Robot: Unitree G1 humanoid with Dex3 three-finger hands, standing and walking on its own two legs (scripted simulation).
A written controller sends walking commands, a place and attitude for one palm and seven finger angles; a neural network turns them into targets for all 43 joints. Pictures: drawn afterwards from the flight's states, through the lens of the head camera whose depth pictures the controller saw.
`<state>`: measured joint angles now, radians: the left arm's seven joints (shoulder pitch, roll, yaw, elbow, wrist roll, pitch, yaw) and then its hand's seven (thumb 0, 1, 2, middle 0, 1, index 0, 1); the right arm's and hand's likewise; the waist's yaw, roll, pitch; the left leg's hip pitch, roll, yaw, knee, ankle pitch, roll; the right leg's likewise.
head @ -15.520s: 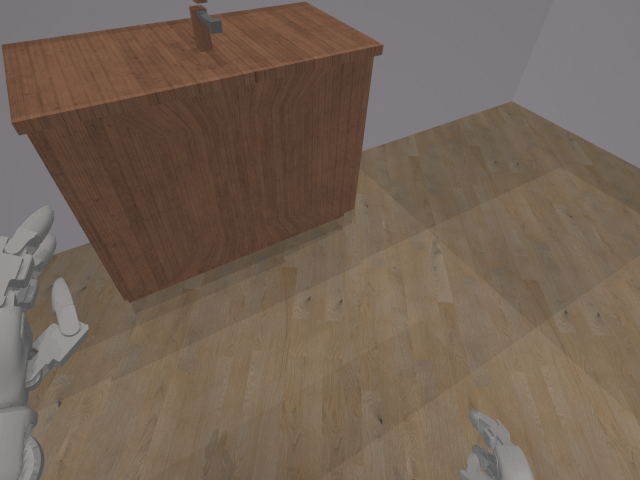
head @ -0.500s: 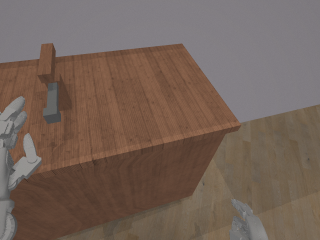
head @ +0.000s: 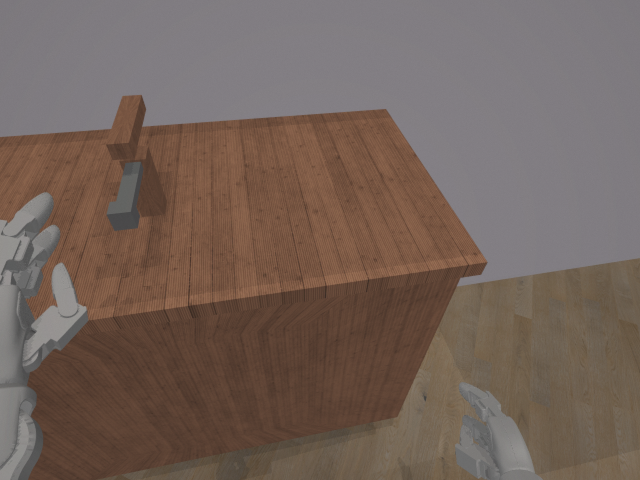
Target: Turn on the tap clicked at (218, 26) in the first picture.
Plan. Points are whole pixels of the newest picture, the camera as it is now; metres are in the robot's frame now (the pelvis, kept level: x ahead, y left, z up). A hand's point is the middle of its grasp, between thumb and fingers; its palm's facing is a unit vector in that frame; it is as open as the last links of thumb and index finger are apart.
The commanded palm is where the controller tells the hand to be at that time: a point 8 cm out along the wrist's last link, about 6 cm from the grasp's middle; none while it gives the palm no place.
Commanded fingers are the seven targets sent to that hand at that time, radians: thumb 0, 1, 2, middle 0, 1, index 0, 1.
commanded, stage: turn the palm inward beside the body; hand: left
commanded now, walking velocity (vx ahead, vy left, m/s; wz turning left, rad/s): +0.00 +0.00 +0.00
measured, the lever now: (123, 215) +0.36 +0.31 +0.14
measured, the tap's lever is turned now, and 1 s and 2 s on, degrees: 0 0 0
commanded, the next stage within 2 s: reach beside the lever's end, fingers flat in 1.78 s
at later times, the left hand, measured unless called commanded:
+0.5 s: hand (102, 294) +0.22 +0.25 +0.18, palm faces +0.52 -0.81 -0.29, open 7.4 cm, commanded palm +0.16 +0.27 +0.20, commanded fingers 0.00 0.90 0.90 -0.20 -0.30 -0.20 -0.30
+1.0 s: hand (87, 316) +0.19 +0.24 +0.18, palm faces +0.49 -0.85 -0.17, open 7.4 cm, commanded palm +0.14 +0.28 +0.20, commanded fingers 0.00 0.90 0.90 -0.20 -0.30 -0.20 -0.30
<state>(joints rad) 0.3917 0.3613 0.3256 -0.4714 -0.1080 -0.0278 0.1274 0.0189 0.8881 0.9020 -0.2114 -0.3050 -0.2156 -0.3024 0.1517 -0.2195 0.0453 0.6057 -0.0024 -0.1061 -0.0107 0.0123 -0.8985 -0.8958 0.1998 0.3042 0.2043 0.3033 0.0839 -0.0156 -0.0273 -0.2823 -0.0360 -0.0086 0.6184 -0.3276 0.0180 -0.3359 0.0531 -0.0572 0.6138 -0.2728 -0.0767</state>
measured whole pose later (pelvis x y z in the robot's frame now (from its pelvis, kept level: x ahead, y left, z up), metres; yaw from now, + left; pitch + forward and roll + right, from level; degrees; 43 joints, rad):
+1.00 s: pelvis +0.01 +0.00 +0.00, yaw +2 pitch -2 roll +0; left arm 0.40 0.28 0.29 -0.59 -0.23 0.29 0.14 0.02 0.90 0.90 -0.20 -0.30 -0.21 -0.30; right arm 0.16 -0.23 0.07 0.66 0.06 -0.21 -0.09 0.01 -0.90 -0.90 0.20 0.30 0.21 0.30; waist 0.10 0.06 -0.07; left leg -0.23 -0.04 -0.04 0.60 -0.34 0.02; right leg -0.27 0.04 -0.10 0.59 -0.29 -0.08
